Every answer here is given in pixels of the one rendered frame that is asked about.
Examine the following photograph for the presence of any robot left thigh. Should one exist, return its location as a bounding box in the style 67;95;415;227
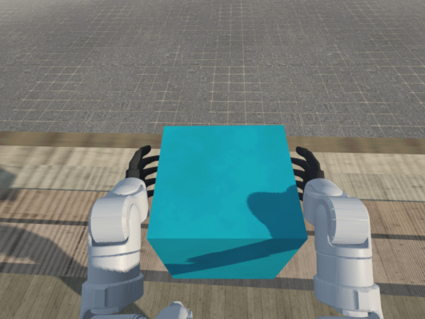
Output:
155;306;193;319

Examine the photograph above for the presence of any robot left forearm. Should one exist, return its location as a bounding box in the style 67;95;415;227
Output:
79;177;149;319

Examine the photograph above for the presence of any robot right forearm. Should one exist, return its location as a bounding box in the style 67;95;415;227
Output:
303;178;384;319

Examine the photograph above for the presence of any left robot hand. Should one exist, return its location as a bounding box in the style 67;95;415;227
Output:
125;145;159;198

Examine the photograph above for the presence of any left robot shin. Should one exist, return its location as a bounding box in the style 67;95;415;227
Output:
169;301;184;307

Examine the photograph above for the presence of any carton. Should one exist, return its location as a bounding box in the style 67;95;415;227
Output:
147;125;308;279

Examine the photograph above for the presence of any right robot hand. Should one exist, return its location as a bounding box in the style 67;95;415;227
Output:
291;146;325;201

